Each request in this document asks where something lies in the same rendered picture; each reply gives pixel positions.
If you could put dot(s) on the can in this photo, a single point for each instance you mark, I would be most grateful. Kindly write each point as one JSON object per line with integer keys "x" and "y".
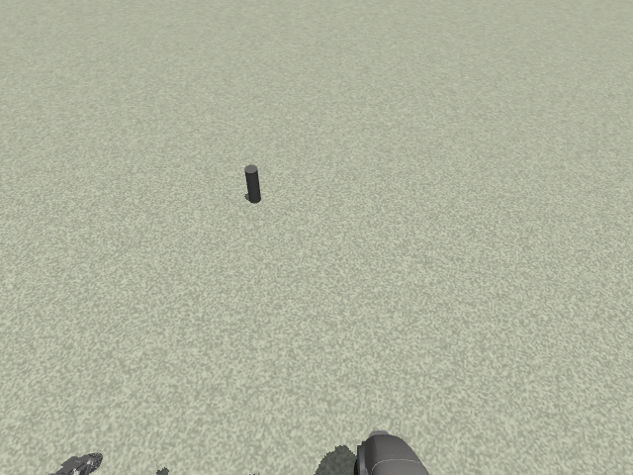
{"x": 252, "y": 182}

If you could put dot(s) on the left robot hand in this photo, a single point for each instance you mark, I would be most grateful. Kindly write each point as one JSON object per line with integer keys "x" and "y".
{"x": 83, "y": 465}

